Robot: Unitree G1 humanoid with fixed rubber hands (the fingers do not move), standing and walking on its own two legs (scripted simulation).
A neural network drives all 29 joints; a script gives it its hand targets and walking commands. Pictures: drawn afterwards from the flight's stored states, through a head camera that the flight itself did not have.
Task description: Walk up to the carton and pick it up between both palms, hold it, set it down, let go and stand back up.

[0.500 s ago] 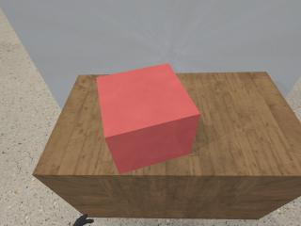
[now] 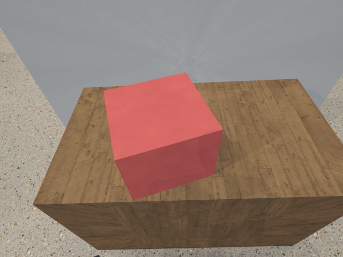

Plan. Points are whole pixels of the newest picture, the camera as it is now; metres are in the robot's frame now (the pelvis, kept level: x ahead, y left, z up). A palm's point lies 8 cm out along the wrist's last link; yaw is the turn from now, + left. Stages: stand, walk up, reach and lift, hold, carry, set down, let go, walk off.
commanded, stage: stand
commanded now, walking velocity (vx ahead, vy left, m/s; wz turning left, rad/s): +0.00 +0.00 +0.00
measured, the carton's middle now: (160, 134) +0.46 +0.07 -0.02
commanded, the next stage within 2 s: none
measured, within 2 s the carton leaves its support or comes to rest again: neither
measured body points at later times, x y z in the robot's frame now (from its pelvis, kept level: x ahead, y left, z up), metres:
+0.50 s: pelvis +0.00 +0.00 +0.00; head +0.01 -0.01 +0.45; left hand +0.04 +0.23 -0.14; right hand +0.00 -0.23 -0.16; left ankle -0.01 +0.10 -0.73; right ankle +0.02 -0.12 -0.73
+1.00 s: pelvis +0.00 +0.01 +0.00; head +0.00 +0.00 +0.45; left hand +0.02 +0.23 -0.15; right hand -0.02 -0.22 -0.16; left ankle -0.01 +0.10 -0.73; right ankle +0.02 -0.12 -0.73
